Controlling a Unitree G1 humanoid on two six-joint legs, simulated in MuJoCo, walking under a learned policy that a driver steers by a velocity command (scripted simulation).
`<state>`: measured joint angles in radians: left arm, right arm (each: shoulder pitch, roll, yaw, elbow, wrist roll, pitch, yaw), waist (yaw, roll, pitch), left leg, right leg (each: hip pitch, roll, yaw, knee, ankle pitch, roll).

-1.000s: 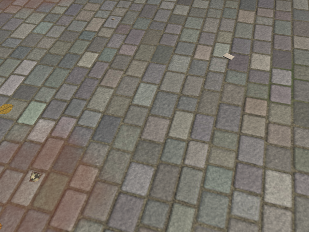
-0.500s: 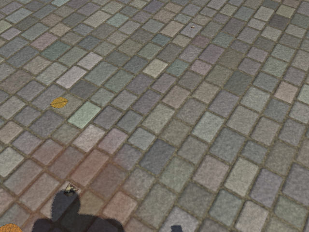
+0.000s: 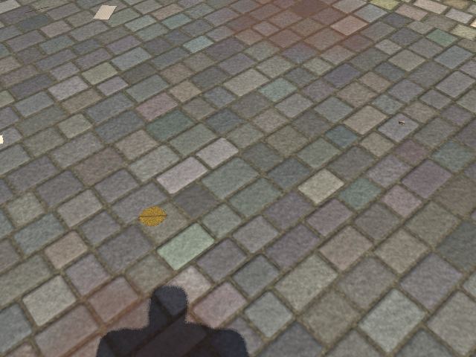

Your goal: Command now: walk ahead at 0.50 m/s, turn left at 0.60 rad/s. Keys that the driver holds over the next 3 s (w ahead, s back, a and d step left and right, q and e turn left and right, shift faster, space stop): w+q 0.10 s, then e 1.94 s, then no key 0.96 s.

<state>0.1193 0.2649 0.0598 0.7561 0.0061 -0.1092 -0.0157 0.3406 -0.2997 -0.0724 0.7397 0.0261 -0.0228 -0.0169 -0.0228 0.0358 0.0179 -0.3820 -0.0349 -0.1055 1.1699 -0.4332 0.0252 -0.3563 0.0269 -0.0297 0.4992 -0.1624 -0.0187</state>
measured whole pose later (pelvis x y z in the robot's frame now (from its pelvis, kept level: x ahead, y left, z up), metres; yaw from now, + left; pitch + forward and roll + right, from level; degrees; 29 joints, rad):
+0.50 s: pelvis +0.20 +0.04 +0.00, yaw +0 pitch +2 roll +0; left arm 0.23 0.31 0.06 0.86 -0.02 0.01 0.02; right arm 0.08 -0.24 -0.04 0.66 -0.02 -0.02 0.00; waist 0.03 -0.03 0.05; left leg -0.40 0.03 0.07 0.48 -0.12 0.02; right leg -0.46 -0.05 0.01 1.09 -0.55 0.09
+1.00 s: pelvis +0.22 +0.00 +0.01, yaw -17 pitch +3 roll +3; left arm 0.21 0.30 0.07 0.71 -0.01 0.02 0.03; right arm 0.08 -0.31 -0.10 0.79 0.00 0.02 -0.05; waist 0.02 0.02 0.04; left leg -0.53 -0.02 -0.06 0.94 -0.33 -0.07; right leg -0.30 0.03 0.09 0.45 -0.19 -0.06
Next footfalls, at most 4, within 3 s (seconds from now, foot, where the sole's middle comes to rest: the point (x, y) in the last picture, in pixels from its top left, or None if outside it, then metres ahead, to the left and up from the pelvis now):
0.34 left None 0.32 0.16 -0.77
0.72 right None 0.26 -0.09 -0.77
1.20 left None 0.34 0.12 -0.77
1.62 right None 0.19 -0.11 -0.77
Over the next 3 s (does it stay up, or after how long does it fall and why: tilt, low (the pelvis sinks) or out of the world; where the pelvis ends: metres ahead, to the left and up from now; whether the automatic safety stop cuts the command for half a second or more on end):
stays up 0.21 -0.02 0.01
